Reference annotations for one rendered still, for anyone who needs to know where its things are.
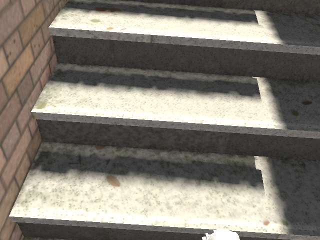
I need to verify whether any robot right thigh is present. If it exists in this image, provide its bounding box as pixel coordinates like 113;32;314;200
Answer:
202;228;239;240

